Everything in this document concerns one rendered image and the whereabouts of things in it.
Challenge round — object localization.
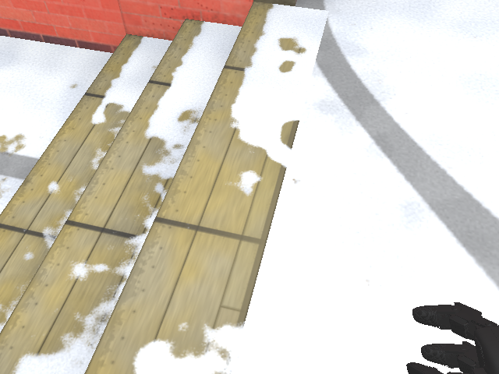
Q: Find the robot right hand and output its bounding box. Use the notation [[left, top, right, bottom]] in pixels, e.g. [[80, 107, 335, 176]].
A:
[[406, 302, 499, 374]]

